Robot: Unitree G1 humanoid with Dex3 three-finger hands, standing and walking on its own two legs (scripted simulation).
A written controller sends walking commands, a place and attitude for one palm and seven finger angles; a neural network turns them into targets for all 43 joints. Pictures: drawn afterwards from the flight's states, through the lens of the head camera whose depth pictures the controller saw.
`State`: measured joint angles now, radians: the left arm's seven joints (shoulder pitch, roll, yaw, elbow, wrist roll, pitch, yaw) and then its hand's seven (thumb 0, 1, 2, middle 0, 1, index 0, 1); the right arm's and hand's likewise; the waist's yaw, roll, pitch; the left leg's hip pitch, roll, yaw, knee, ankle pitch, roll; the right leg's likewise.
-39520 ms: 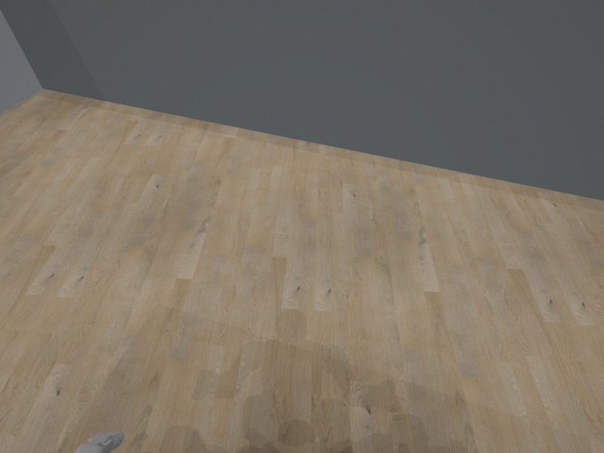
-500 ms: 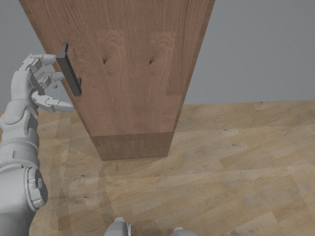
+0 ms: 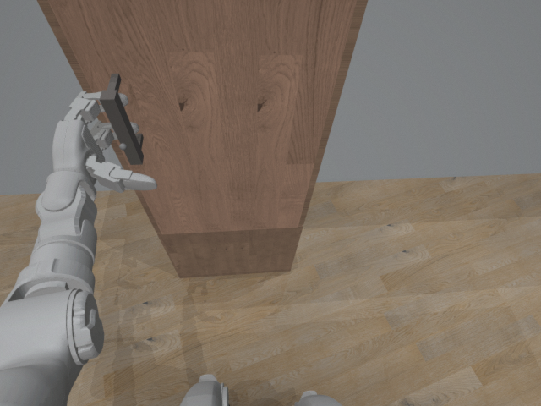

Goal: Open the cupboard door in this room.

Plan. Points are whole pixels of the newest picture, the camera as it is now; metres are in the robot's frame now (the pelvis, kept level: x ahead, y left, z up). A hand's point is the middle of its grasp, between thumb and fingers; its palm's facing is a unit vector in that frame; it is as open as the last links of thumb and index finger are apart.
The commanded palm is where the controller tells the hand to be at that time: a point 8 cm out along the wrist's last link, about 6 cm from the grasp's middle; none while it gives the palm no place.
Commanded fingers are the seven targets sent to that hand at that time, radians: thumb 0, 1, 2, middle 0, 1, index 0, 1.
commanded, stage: slide the fingers in behind the handle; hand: left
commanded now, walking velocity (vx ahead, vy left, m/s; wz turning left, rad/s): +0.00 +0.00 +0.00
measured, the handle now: (126, 122) +0.52 +0.20 +0.10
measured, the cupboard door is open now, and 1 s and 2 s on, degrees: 0 0 4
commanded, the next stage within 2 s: close the thumb around the handle in 0.82 s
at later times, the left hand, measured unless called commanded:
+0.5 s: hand (140, 147) +0.47 +0.17 +0.10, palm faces +0.07 -1.00 -0.01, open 14.0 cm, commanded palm +0.44 +0.22 +0.09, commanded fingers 0.00 -0.50 0.30 -0.30 -1.20 -0.30 -1.20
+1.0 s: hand (141, 147) +0.47 +0.17 +0.10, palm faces +0.06 -1.00 -0.01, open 14.0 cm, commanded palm +0.44 +0.22 +0.09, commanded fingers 0.00 -0.22 0.42 -0.32 -1.23 -0.32 -1.23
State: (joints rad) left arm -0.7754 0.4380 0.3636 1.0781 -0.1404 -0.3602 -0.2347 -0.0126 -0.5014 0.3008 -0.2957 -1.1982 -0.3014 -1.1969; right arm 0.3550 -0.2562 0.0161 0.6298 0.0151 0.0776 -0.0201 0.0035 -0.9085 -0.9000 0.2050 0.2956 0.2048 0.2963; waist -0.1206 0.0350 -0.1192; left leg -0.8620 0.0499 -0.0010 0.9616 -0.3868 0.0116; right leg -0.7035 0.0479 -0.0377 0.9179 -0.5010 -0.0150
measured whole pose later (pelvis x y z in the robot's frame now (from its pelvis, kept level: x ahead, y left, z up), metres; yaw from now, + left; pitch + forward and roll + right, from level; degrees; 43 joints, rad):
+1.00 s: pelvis +0.00 +0.00 +0.00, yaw +0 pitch +16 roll -2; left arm -0.77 0.37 0.30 1.07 -0.13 -0.38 -0.14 -0.01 -0.49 0.31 -0.30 -1.20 -0.28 -1.20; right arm 0.36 -0.25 0.00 0.65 0.01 0.07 -0.01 0.00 -0.91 -0.90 0.20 0.30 0.20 0.30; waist -0.11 0.04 -0.12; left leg -0.85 0.04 -0.01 0.95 -0.38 0.01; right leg -0.69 0.04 -0.04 0.92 -0.51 -0.02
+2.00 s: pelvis +0.01 +0.00 +0.01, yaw -1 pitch +15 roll -2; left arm -0.61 0.34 0.31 0.90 -0.17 -0.34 -0.17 0.01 0.80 0.83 -0.39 -1.35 -0.38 -1.35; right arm 0.39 -0.26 -0.01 0.61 0.02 0.09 0.00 0.01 -0.91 -0.90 0.20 0.30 0.20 0.30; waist -0.10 0.05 -0.14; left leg -0.80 0.05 0.02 0.92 -0.39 0.01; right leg -0.66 0.05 -0.01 0.89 -0.50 -0.01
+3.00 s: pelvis +0.02 -0.05 +0.02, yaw +4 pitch +4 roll +1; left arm 0.31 -0.04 -0.30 -0.13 0.03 -0.05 0.50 -0.01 0.71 0.78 -0.37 -1.33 -0.40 -1.35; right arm 0.21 -0.21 0.01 0.53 -0.05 0.06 0.01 0.01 -0.91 -0.90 0.20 0.30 0.20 0.30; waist -0.03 0.06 -0.12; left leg -0.54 0.02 -0.05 0.84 -0.38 -0.04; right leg -0.38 0.04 -0.09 0.84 -0.54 -0.08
